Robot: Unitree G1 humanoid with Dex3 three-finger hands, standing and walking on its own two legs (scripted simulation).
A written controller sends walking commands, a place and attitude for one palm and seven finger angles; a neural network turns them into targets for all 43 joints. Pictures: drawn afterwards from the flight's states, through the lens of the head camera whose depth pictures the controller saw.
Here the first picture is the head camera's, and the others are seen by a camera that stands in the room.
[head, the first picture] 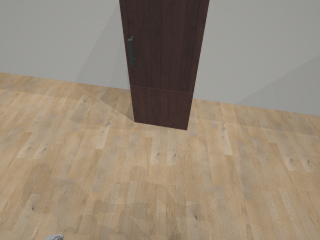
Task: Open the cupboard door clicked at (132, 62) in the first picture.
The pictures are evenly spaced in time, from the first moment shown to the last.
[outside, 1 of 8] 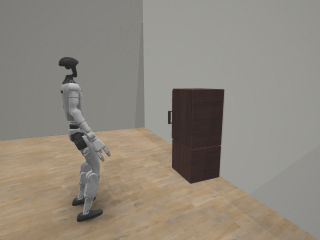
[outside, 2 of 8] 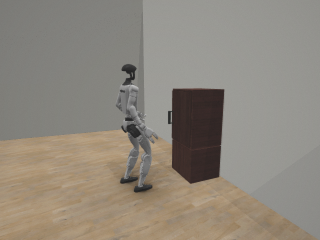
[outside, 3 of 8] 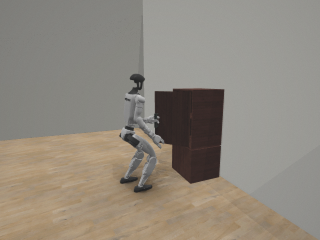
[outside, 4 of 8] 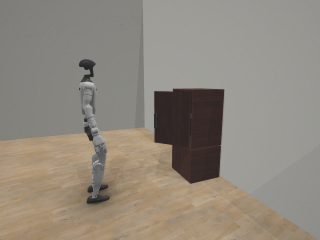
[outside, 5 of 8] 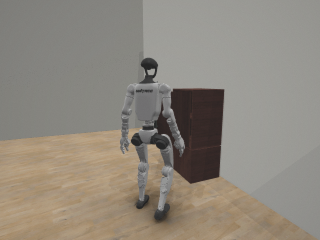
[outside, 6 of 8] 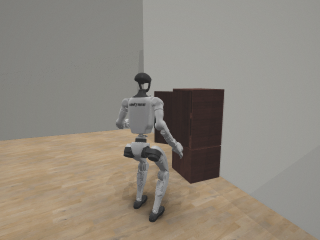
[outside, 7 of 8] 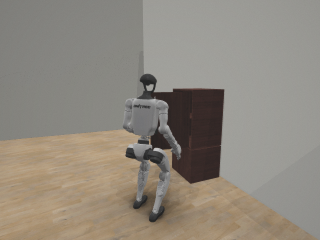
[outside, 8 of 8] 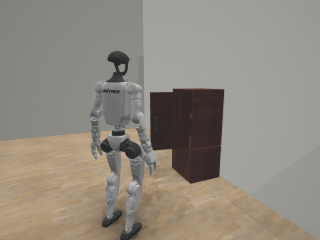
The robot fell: no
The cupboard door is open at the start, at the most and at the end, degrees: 0 81 81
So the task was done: yes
